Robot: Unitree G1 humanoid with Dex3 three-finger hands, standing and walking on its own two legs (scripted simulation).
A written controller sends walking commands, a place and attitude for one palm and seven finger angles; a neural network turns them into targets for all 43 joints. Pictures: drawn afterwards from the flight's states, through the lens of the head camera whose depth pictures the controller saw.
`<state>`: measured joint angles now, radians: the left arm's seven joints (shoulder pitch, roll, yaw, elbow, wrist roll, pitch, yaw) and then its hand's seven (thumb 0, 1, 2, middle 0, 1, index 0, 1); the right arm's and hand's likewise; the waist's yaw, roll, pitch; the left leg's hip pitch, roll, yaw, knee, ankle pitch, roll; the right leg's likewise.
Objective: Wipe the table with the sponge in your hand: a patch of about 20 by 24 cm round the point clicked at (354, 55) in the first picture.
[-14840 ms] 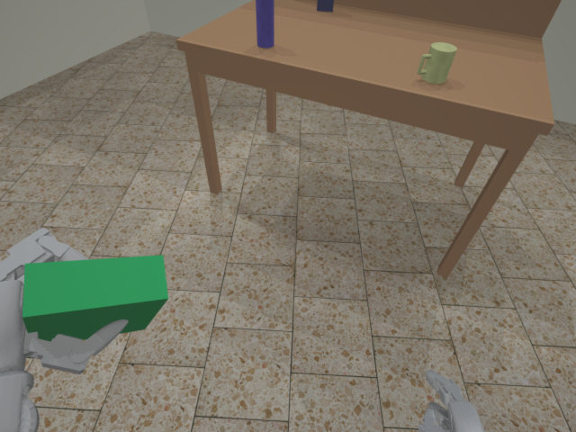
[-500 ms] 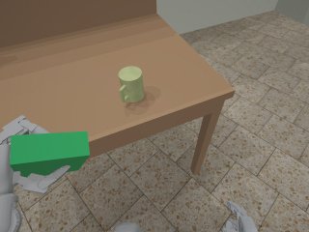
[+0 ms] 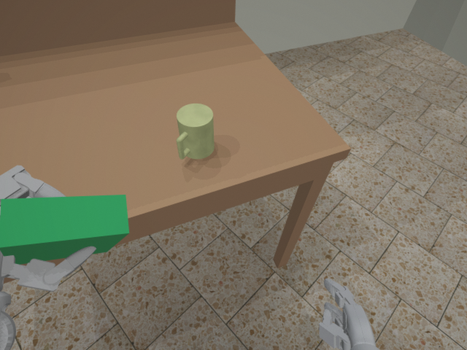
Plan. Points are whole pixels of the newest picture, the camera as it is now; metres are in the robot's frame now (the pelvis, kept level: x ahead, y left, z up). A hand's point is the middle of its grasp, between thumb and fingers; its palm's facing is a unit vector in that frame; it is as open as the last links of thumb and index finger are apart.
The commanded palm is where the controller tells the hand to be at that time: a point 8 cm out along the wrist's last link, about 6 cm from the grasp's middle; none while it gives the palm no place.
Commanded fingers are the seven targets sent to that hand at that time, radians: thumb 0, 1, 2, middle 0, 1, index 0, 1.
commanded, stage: come to a stop and stand still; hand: left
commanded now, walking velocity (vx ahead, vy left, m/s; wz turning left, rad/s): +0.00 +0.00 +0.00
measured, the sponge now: (82, 229) +0.23 +0.21 +0.15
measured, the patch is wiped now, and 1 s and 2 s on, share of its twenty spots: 0.00 0.00 0.00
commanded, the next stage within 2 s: look again from close up in 1.04 s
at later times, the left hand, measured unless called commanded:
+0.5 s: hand (22, 279) +0.16 +0.25 +0.16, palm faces +0.41 -0.85 -0.33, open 9.2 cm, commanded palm +0.10 +0.27 +0.18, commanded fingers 0.00 0.10 1.30 -1.20 -1.60 -1.20 -1.60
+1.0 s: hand out of the picture +0.13 +0.25 +0.18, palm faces +0.40 -0.83 -0.38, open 9.2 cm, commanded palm +0.08 +0.29 +0.18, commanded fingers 0.00 0.10 1.30 -1.20 -1.60 -1.20 -1.60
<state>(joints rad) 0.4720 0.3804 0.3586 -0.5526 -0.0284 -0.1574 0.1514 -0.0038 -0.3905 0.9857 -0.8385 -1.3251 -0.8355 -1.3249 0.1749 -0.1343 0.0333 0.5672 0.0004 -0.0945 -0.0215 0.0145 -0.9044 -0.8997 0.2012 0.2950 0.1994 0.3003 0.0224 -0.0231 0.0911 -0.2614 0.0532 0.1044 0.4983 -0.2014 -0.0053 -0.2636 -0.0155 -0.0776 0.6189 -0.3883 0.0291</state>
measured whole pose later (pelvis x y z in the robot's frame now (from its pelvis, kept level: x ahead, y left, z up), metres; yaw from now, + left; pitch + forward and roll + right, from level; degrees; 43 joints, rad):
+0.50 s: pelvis -0.07 -0.01 +0.00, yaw -1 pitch -5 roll -1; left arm 0.34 0.38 0.35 -0.41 -0.01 -0.15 0.12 0.00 -0.41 1.00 -0.85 -1.32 -0.85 -1.32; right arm 0.27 -0.23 0.00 0.58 0.00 -0.14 -0.06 0.02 -0.91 -0.90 0.20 0.29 0.20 0.30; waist 0.04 -0.06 0.06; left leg -0.26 0.00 -0.01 0.48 -0.19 0.02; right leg -0.26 0.05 -0.06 0.53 -0.31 -0.02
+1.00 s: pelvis -0.08 +0.01 +0.01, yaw +0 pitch -1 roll +0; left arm 0.42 0.37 0.35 -0.54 -0.01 -0.19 0.12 0.00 -0.41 1.01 -0.85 -1.33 -0.85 -1.33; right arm 0.21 -0.16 0.06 0.60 -0.03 -0.16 0.00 0.02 -0.90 -0.90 0.21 0.30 0.20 0.30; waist 0.04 -0.05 0.05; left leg -0.26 -0.08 -0.02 0.41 -0.14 0.06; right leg -0.16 0.05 0.01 0.42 -0.24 -0.03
